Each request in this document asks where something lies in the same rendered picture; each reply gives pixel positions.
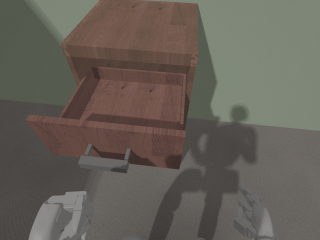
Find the drawer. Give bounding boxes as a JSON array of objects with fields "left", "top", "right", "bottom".
[{"left": 25, "top": 66, "right": 186, "bottom": 170}]

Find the cabinet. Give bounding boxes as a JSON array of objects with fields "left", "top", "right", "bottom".
[{"left": 60, "top": 0, "right": 198, "bottom": 170}]

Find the handle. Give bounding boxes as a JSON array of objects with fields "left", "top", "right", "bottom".
[{"left": 78, "top": 144, "right": 131, "bottom": 174}]

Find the right robot hand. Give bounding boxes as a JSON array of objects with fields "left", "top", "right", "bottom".
[{"left": 234, "top": 183, "right": 276, "bottom": 240}]

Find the left robot hand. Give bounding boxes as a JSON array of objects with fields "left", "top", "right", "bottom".
[{"left": 28, "top": 191, "right": 95, "bottom": 240}]

